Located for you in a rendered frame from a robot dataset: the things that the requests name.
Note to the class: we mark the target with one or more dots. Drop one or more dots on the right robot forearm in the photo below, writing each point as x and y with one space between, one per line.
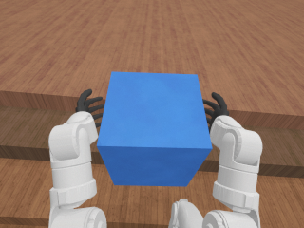
239 159

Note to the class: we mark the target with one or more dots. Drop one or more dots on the left robot hand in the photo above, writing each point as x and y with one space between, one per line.
83 105

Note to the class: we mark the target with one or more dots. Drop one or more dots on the carton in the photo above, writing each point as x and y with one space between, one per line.
154 130

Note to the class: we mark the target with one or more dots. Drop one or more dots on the robot right upper arm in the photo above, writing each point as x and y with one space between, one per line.
227 219

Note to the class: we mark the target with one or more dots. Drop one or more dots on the robot left upper arm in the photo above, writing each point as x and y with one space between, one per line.
89 217

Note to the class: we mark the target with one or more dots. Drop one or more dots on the left robot forearm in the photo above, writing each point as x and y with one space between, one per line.
70 160

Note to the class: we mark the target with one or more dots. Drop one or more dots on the right robot hand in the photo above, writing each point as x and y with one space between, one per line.
220 109

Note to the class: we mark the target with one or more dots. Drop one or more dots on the robot right thigh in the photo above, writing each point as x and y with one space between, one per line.
185 214

